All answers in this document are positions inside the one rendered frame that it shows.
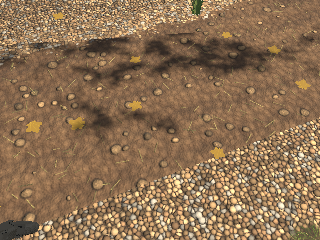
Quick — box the robot left hand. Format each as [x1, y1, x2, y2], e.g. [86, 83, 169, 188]
[0, 220, 40, 240]

